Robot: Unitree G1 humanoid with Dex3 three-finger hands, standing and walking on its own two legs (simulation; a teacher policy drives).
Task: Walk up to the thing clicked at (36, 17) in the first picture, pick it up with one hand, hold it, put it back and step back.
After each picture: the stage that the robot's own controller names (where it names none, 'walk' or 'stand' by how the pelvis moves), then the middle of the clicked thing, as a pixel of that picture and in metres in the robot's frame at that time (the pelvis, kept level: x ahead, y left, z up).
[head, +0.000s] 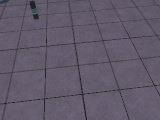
stand; (34, 10) +1.96 +0.65 -0.66
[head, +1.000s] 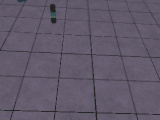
walk; (53, 14) +1.88 +0.29 -0.63
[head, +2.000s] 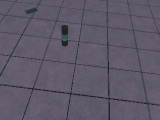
walk; (64, 36) +1.33 +0.16 -0.65
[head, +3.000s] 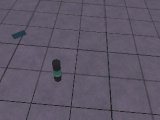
walk; (57, 71) +0.87 +0.20 -0.65
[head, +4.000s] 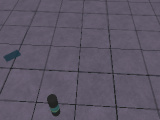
walk; (54, 106) +0.54 +0.21 -0.65
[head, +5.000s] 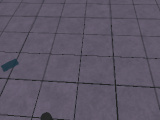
stand; out of the picture +0.40 +0.28 -0.63
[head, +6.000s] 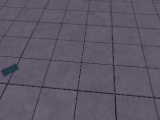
stand; out of the picture +0.38 +0.26 -0.66
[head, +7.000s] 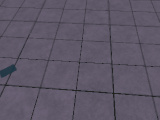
stand; out of the picture +0.37 +0.27 -0.66
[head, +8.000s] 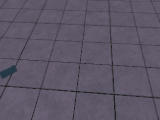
stand; out of the picture +0.36 +0.28 -0.66
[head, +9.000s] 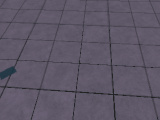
stand; out of the picture +0.36 +0.28 -0.66
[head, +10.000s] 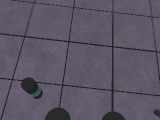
go down; (33, 89) +0.39 +0.29 -0.47
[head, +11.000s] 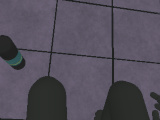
go down; (11, 55) +0.43 +0.33 -0.26
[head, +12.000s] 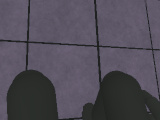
close in; out of the picture +0.40 +0.36 -0.20
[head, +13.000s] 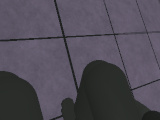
close in; out of the picture +0.38 +0.38 -0.15
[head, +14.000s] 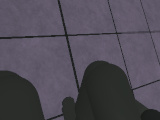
lift; out of the picture +0.36 +0.38 -0.15
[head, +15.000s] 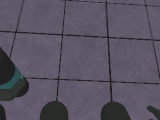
lift; (6, 76) +0.33 +0.24 +0.02
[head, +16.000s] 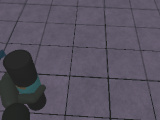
hold; (29, 84) +0.33 +0.19 +0.02
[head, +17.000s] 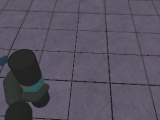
hold; (33, 83) +0.33 +0.18 +0.04
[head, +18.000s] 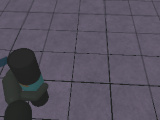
hold; (32, 82) +0.34 +0.18 +0.04
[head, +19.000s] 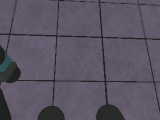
crouch; out of the picture +0.40 +0.27 -0.03
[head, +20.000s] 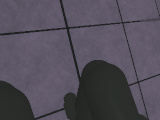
lower; out of the picture +0.41 +0.38 -0.16
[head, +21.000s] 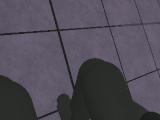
lower; out of the picture +0.39 +0.40 -0.15
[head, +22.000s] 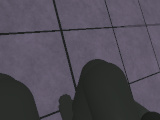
lower; out of the picture +0.38 +0.40 -0.15
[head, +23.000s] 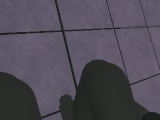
lower; out of the picture +0.38 +0.39 -0.16
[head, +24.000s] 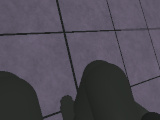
rest; out of the picture +0.37 +0.39 -0.16
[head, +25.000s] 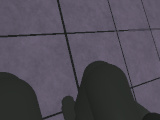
open; out of the picture +0.37 +0.38 -0.16
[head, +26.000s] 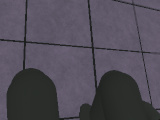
stand; out of the picture +0.39 +0.36 -0.19
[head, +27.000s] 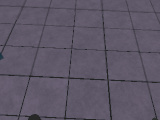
stand; out of the picture +0.37 +0.28 -0.57
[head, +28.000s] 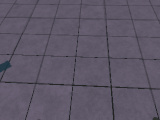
stand; out of the picture +0.37 +0.29 -0.60
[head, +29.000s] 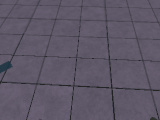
stand; out of the picture +0.37 +0.28 -0.60
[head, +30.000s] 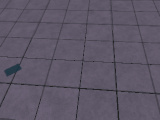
stand; out of the picture +0.38 +0.27 -0.65
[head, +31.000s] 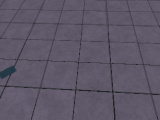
stand; out of the picture +0.36 +0.28 -0.66
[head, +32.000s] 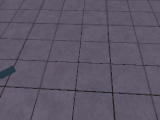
stand; out of the picture +0.35 +0.28 -0.66
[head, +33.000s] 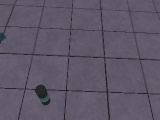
walk; (43, 95) +0.50 +0.26 -0.64
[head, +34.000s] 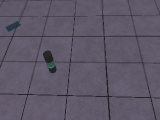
walk; (50, 62) +0.84 +0.34 -0.62
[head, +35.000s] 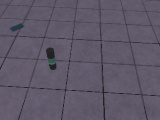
stand; (51, 59) +1.00 +0.29 -0.64
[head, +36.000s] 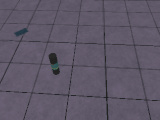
stand; (54, 64) +0.97 +0.28 -0.66
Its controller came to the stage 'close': yes
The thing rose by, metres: 0.70
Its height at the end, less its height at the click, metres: +0.00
